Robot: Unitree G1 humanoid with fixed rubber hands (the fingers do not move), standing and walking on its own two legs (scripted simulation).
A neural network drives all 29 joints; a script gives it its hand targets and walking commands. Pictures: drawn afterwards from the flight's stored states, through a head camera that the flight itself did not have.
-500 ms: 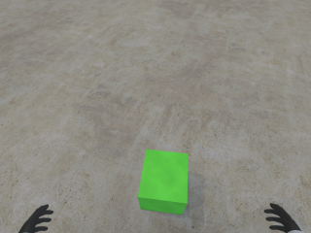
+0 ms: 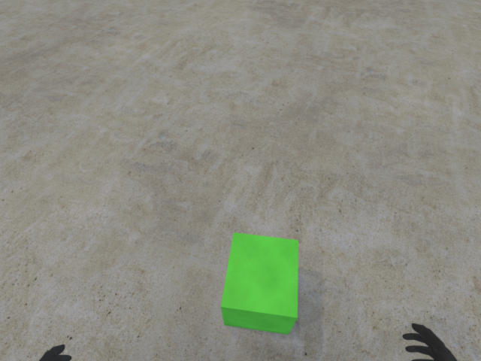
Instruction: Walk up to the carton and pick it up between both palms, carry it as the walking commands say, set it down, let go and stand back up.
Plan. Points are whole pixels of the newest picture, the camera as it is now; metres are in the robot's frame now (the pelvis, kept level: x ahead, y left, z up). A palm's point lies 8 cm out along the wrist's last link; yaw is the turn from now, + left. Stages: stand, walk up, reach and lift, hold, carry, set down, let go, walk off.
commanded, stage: walk up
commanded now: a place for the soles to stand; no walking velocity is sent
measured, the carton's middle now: (260, 283) +0.47 -0.05 -0.65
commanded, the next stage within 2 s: reach and lift in 0.36 s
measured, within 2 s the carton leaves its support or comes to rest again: neither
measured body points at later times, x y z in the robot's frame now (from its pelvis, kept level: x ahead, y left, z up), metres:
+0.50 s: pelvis -0.01 -0.01 -0.01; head +0.05 -0.01 +0.44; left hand +0.15 +0.32 -0.09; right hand +0.17 -0.32 -0.09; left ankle +0.01 +0.08 -0.74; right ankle -0.01 -0.14 -0.74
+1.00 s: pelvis -0.03 -0.04 -0.05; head +0.10 -0.04 +0.38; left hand +0.25 +0.27 -0.13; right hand +0.25 -0.29 -0.14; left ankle +0.01 +0.08 -0.74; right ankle -0.01 -0.14 -0.74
